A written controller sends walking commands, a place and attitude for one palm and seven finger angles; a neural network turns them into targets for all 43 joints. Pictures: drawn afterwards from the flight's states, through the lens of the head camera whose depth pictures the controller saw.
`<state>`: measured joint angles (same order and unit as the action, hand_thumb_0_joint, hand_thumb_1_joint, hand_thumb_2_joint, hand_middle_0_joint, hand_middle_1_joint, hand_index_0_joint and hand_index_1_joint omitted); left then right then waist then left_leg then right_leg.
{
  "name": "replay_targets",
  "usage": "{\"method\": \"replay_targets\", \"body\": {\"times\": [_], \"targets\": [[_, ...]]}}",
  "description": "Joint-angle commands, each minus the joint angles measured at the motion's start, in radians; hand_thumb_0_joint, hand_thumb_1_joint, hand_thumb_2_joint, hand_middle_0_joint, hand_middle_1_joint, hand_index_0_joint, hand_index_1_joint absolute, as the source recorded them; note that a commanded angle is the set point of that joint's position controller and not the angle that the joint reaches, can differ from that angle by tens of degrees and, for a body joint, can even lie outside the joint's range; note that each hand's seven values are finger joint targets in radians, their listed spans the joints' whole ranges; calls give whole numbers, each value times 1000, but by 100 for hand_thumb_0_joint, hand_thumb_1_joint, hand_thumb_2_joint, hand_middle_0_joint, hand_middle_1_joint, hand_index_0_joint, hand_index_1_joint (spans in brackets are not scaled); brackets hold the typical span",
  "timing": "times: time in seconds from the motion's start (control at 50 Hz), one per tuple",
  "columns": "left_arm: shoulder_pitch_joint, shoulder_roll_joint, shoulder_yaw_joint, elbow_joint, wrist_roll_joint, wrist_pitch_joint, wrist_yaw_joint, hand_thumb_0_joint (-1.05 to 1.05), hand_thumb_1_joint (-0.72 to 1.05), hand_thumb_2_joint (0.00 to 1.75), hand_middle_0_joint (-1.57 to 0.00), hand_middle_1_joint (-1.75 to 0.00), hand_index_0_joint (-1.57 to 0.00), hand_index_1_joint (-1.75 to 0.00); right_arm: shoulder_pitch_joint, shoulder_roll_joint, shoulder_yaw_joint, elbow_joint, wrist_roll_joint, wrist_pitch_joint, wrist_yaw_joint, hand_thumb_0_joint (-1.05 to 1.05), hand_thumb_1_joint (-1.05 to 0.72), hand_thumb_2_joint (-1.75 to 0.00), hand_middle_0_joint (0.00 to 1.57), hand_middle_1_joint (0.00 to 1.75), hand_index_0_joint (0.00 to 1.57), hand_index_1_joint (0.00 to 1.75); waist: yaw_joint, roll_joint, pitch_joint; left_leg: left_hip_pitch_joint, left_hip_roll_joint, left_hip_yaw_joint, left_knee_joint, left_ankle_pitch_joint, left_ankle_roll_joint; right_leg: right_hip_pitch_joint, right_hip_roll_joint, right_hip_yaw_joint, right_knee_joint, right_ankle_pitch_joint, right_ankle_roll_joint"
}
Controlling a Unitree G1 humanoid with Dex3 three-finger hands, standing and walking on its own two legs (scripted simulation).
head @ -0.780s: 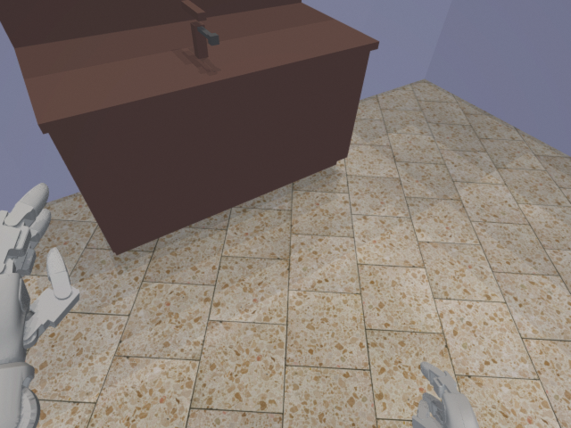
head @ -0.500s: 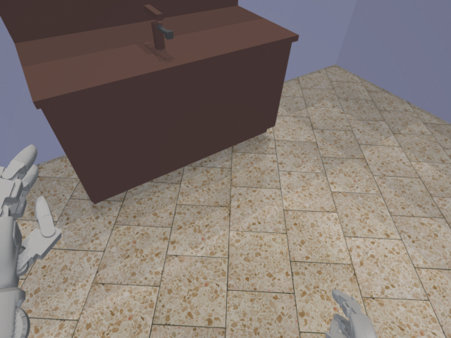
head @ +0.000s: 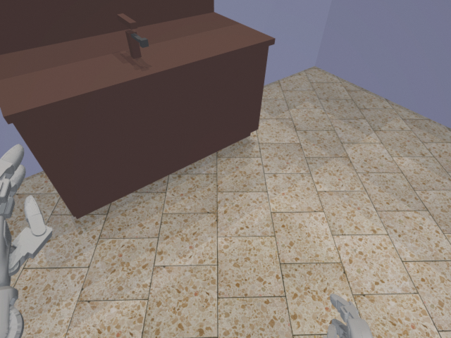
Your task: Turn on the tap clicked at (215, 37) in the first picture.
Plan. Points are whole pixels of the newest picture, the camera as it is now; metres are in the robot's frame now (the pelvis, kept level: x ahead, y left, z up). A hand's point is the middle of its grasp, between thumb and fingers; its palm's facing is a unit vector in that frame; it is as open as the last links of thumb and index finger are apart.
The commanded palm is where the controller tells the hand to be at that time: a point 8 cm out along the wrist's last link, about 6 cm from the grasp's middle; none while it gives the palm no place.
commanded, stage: walk to a spot facing it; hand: left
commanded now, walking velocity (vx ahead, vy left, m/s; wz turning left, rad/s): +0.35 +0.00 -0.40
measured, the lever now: (143, 42) +1.15 +0.43 +0.05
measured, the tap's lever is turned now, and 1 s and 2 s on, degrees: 0 0 0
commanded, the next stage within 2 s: turn to face it in 1.56 s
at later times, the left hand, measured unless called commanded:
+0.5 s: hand (136, 146) +0.38 +0.19 +0.17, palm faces +0.29 -0.87 -0.39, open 7.4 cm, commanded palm +0.33 +0.23 +0.19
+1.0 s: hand (230, 95) +0.55 +0.04 +0.18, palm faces +0.15 -0.84 -0.52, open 7.4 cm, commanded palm +0.50 +0.11 +0.19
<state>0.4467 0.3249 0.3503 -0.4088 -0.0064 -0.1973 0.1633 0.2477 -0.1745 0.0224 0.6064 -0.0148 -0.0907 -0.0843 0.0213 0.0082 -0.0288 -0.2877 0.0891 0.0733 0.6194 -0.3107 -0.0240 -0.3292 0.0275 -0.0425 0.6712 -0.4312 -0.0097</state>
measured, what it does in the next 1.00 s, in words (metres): walks ahead: left foot, then right foot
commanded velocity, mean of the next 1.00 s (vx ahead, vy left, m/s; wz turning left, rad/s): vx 0.37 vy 0.00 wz -0.12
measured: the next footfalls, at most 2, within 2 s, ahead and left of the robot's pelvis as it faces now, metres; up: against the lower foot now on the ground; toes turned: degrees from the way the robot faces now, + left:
left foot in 0.40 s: +0.19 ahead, +0.11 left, +0.00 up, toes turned +3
right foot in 0.76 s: +0.29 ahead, -0.20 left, +0.00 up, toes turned -23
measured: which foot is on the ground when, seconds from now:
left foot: down 0.00-0.06, up 0.08-0.38, down 0.40-0.76, up 0.78-1.00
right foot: down 0.00-0.42, up 0.44-0.74, down 0.76-1.00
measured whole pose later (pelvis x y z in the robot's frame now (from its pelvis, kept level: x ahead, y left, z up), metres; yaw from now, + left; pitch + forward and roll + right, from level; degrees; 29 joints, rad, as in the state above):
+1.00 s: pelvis +0.28 -0.13 +0.01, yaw -12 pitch +1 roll +1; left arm 0.53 0.38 0.39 -0.58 -0.02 -0.23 0.14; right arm 0.16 -0.25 -0.05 0.63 0.00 -0.02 -0.05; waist -0.03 0.01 0.11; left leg -0.65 0.12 0.07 1.22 -0.32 -0.04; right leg -0.25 -0.02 -0.21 0.55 -0.32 -0.09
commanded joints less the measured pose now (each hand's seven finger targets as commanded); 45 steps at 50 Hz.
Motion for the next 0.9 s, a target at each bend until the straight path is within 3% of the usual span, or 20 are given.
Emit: {"method": "replay_targets", "body": {"times": [0.0,0.02,0.04,0.06,0.12,0.2,0.26,0.34,0.36,0.4,0.42,0.48,0.56,0.68,0.7,0.72,0.74,0.76,0.82,0.88], "targets": [[-167,135,30,-221,14,-65,-2,0,90,90,-20,-30,-20,-30,-109,-144,-52,-145,7,-51,7,0,-90,-90,20,30,20,30,-16,142,17,-165,140,-56,-101,-295,84,114,-46,26,-150,-12,-38],[-185,163,38,-219,20,-65,1,0,90,90,-20,-30,-20,-30,-110,-135,-51,-146,4,-47,10,0,-90,-90,20,30,20,30,-13,-42,34,-275,58,15,102,-290,47,149,-158,249,-270,-100,-103],[-174,192,59,-201,14,-59,7,0,90,90,-20,-30,-20,-30,-119,-120,-51,-152,13,-51,15,0,-90,-90,20,30,20,30,1,-293,24,-392,-55,77,351,-276,4,196,-334,604,-412,-127,-198],[-205,207,62,-226,7,-64,10,0,90,90,-20,-30,-20,-30,-149,-145,-61,-155,14,-57,20,0,-90,-90,20,30,20,30,5,-276,43,-452,-35,-33,525,-251,-2,208,-403,727,-480,-120,-249],[-124,233,107,-269,6,-92,6,0,90,90,-20,-30,-20,-30,-130,-124,-39,-131,8,-34,22,0,-90,-90,20,30,20,30,-15,-30,46,-427,19,-83,543,-142,-12,191,-340,552,-421,121,-255],[-39,219,142,-280,-4,-115,8,0,90,90,-20,-30,-20,-30,-134,-99,-31,-142,6,-10,23,0,-90,-90,20,30,20,30,-17,-74,-76,-285,22,-9,229,-72,-10,266,-249,282,-327,444,-205],[-4,208,145,-268,-17,-105,14,0,90,90,-20,-30,-20,-30,-125,-104,-36,-165,5,-15,21,0,-90,-90,20,30,20,30,5,-125,-98,-179,-25,72,61,-19,2,261,-216,265,-310,437,-192],[-12,190,116,-293,-24,-90,14,0,90,90,-20,-30,-20,-30,-86,-131,-54,-175,9,-24,8,0,-90,-90,20,30,20,30,-20,-71,-137,117,-24,108,-176,129,28,176,-147,200,-162,409,-110],[-12,197,125,-300,-24,-95,14,0,90,90,-20,-30,-20,-30,-71,-147,-66,-173,10,-25,2,0,-90,-90,20,30,20,30,-38,-8,-161,285,32,32,-205,156,67,56,-116,173,-25,415,-74],[-25,188,101,-350,-24,-107,13,0,90,90,-20,-30,-20,-30,-83,-159,-72,-180,16,-25,4,0,-90,-90,20,30,20,30,-36,275,-176,537,366,-393,-262,308,219,-302,-19,23,343,-119,6],[-20,220,126,-294,-15,-109,10,0,90,90,-20,-30,-20,-30,-80,-141,-58,-159,5,-29,5,0,-90,-90,20,30,20,30,-41,233,-116,446,405,-452,-323,203,255,-356,-31,45,485,-144,0],[-120,193,79,-335,2,-89,1,0,90,90,-20,-30,-20,-30,-95,-138,-58,-127,4,-40,14,0,-90,-90,20,30,20,30,-47,175,37,239,368,-294,-364,109,242,-400,-128,51,526,-29,11],[-61,176,95,-332,7,-73,2,0,90,90,-20,-30,-20,-30,-88,-139,-60,-131,4,-54,13,0,-90,-90,20,30,20,30,-23,242,42,108,261,4,-366,121,152,-217,-129,-75,270,81,21],[-48,190,138,-233,-4,-70,-1,0,90,90,-20,-30,-20,-30,-98,-131,-65,-139,7,-45,14,0,-90,-90,20,30,20,30,-19,183,-22,89,220,140,-121,256,108,86,-34,-226,-80,184,17],[-31,179,126,-204,-8,-58,-2,0,90,90,-20,-30,-20,-30,-95,-120,-64,-138,16,-36,12,0,-90,-90,20,30,20,30,-10,92,-63,47,175,174,41,266,90,207,-16,-224,-130,212,10],[-55,215,140,-230,-1,-53,0,0,90,90,-20,-30,-20,-30,-93,-106,-68,-138,25,-32,16,0,-90,-90,20,30,20,30,-1,-73,-121,-57,122,184,312,196,71,329,-123,-54,-177,207,-44],[-54,265,183,-231,4,-50,5,0,90,90,-20,-30,-20,-30,-114,-81,-66,-154,25,-24,18,0,-90,-90,20,30,20,30,0,-359,-162,-340,-13,144,616,-206,35,467,-354,412,-269,344,-163],[-44,294,226,-258,-16,-55,9,0,90,90,-20,-30,-20,-30,-148,-100,-61,-162,21,-25,22,0,-90,-90,20,30,20,30,9,-353,-172,-435,-18,-8,774,-271,25,468,-446,566,-328,402,-201],[28,278,223,-320,-18,-78,-1,0,90,90,-20,-30,-20,-30,-166,-108,-60,-122,22,-3,39,0,-90,-90,20,30,20,30,-11,-104,-124,-482,55,-101,836,-120,-1,397,-419,396,-301,370,-191],[49,252,211,-381,-15,-101,7,0,90,90,-20,-30,-20,-30,-166,-115,-64,-110,16,20,43,0,-90,-90,20,30,20,30,-30,-56,-105,-489,66,-81,778,-36,-12,318,-382,196,-314,513,-173]]}}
